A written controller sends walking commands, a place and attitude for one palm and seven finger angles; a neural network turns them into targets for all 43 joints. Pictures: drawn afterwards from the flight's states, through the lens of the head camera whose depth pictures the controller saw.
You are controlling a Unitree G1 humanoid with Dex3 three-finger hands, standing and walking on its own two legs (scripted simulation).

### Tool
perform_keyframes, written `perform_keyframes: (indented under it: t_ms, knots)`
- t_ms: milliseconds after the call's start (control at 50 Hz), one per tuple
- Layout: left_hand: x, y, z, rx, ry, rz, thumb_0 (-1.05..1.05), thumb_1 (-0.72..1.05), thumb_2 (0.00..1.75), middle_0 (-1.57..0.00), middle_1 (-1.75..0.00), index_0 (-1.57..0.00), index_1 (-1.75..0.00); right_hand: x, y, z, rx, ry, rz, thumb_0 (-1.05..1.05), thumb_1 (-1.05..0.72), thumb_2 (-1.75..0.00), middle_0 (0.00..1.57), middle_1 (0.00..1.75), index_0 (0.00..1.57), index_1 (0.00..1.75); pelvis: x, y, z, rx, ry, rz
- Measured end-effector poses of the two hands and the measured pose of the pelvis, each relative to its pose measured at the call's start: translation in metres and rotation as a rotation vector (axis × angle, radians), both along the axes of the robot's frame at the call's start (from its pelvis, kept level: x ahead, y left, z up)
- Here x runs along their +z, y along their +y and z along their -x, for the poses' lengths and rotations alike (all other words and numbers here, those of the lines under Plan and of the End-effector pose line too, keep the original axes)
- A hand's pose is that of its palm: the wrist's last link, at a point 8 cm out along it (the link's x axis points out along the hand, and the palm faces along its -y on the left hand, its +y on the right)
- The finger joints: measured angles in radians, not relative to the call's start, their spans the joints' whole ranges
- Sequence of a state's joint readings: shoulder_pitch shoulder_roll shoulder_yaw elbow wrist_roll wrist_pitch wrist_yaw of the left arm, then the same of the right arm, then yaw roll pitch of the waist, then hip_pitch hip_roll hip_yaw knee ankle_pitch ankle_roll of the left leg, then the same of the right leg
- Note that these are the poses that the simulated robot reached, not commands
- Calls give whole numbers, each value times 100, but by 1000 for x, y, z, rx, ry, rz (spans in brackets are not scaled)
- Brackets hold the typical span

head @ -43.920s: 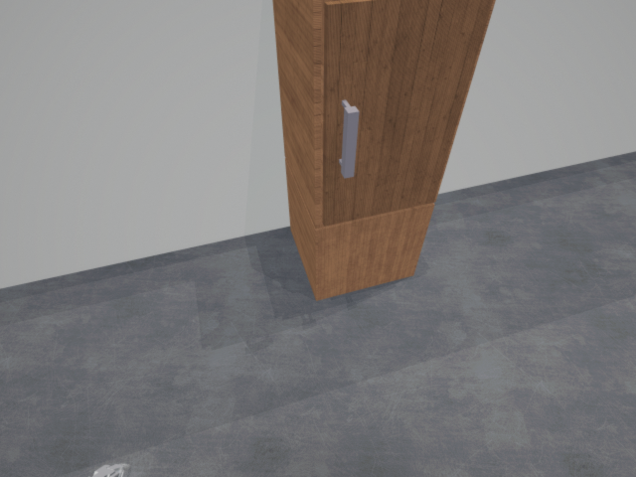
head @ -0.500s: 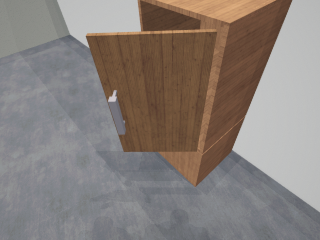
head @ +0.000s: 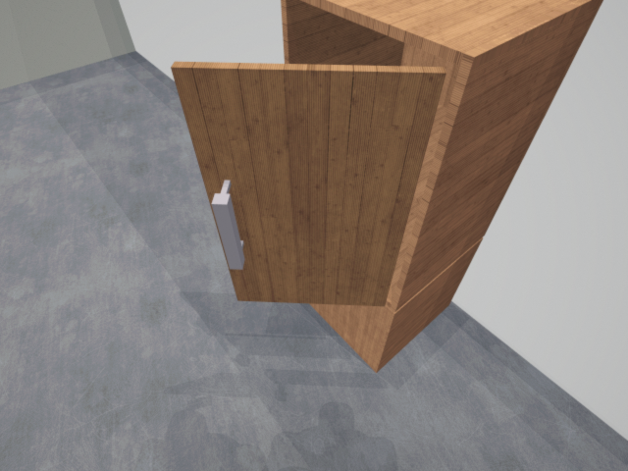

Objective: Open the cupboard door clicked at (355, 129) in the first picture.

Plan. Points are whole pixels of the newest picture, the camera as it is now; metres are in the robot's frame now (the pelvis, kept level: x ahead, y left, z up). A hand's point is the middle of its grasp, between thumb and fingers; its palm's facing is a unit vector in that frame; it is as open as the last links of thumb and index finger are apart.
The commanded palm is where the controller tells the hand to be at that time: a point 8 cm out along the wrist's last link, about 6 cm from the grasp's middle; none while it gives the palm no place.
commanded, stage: come to a stop and stand still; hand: left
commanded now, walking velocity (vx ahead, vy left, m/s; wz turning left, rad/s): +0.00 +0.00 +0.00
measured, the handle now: (232, 226) +0.53 +0.19 -0.04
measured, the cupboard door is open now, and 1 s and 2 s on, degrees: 47 47 47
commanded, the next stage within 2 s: look again from close up in 0.10 s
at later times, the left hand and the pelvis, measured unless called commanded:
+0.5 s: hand out of the picture +0.03 +0.18 -0.18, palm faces +0.01 -0.98 -0.20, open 7.3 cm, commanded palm none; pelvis +0.02 +0.00 +0.00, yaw +0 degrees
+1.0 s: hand (169, 425) +0.18 +0.20 -0.05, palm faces +0.23 -0.96 -0.14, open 7.5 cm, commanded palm +0.12 +0.24 -0.07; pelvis +0.00 +0.01 -0.01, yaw +3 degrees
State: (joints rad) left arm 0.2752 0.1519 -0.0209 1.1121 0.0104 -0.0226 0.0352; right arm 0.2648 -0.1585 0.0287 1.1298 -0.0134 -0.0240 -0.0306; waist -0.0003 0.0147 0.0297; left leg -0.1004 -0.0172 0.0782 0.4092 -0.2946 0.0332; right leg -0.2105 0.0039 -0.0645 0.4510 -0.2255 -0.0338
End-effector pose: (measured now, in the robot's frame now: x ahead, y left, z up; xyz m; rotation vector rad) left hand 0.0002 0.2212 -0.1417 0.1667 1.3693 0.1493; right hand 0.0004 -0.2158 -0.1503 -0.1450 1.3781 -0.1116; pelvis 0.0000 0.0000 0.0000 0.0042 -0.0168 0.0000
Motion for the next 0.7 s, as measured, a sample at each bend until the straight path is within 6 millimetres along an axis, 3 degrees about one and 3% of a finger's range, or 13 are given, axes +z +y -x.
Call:
perform_keyframes:
  t_ms: [320,700]
  knots:
    - [-2,5,-20,-1,-15,0,1,92,90,-20,-30,-20,-30,3,1,-9,-3,16,13,0,-91,-90,20,30,20,30,0,2,-12,1,6,4]
    - [-5,7,-21,3,0,11,1,92,90,-20,-30,-20,-30,4,7,-9,-13,31,18,0,-91,-90,20,30,20,30,0,6,-17,-2,7,7]
